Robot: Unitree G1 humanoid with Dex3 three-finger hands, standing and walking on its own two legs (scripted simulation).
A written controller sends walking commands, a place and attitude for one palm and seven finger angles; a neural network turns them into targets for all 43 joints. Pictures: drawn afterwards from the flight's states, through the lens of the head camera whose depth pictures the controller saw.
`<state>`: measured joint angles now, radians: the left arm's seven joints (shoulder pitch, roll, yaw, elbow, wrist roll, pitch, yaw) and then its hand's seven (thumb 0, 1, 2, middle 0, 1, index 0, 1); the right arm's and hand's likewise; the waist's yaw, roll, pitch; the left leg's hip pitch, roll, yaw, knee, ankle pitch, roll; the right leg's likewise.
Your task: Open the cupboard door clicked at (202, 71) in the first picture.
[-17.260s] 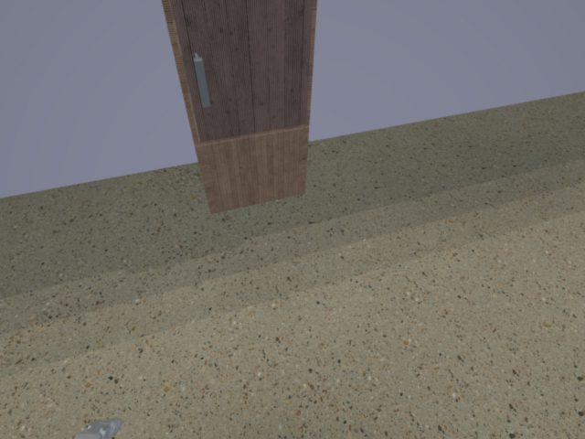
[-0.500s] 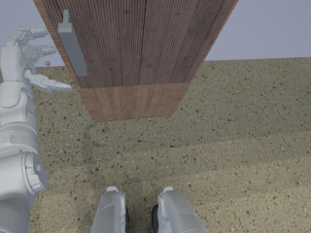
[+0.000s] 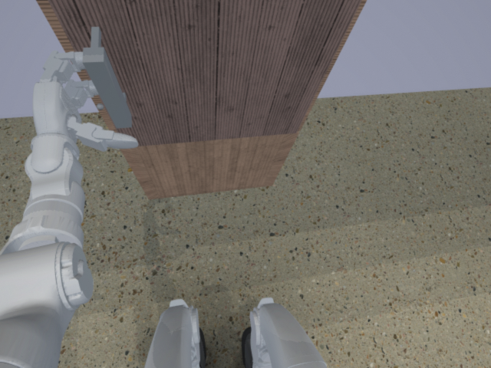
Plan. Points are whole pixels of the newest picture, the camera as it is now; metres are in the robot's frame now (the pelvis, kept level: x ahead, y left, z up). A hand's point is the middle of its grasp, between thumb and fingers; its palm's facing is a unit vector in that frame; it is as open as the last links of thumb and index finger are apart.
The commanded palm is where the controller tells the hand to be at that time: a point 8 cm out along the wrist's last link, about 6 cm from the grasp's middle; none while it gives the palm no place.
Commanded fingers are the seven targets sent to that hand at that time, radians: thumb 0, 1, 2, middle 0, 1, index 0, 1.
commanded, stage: slide the fingers in behind the handle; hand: left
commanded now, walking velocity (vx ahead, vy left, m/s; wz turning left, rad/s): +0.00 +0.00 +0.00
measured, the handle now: (111, 81) +0.56 +0.18 +0.03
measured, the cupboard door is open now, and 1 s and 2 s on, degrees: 0 0 1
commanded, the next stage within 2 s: close the thumb around the handle in 0.92 s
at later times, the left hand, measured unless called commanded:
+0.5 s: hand (122, 108) +0.51 +0.16 +0.04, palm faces +0.08 -1.00 -0.02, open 14.0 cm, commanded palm +0.49 +0.19 +0.04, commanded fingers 0.00 -0.50 0.30 -0.30 -1.20 -0.30 -1.20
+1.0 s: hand (119, 102) +0.52 +0.16 +0.04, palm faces +0.10 -0.99 -0.01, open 13.9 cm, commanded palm +0.49 +0.20 +0.04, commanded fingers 0.00 -0.50 0.30 -0.30 -1.20 -0.30 -1.20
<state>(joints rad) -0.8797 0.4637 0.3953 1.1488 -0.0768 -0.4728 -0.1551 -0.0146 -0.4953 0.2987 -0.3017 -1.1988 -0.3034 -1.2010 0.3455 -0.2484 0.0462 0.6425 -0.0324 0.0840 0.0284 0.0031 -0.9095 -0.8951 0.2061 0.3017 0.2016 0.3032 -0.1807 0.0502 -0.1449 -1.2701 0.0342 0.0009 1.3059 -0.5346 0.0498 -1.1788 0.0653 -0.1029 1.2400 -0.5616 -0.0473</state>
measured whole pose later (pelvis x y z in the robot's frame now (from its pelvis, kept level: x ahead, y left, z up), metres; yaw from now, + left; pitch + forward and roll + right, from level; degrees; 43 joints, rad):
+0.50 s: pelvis -0.01 -0.01 +0.00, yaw +1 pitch +28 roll -4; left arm -0.91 0.41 0.35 1.19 -0.06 -0.52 -0.08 -0.01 -0.50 0.30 -0.30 -1.20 -0.30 -1.20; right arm 0.33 -0.25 0.03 0.65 -0.04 0.07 0.04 0.00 -0.91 -0.90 0.20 0.30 0.20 0.30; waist -0.18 0.05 -0.15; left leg -1.28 0.03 -0.01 1.32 -0.53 0.04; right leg -1.19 0.06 -0.11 1.27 -0.57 -0.06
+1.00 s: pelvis +0.00 -0.01 +0.00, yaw +0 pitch +29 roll -4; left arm -0.88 0.41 0.38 1.14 -0.06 -0.51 -0.07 -0.01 -0.49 0.30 -0.31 -1.20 -0.31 -1.21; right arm 0.35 -0.24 0.03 0.64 -0.04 0.08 0.04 0.00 -0.91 -0.90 0.21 0.30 0.20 0.30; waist -0.19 0.05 -0.16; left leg -1.27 0.04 0.01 1.31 -0.54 0.04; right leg -1.19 0.07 -0.09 1.25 -0.57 -0.05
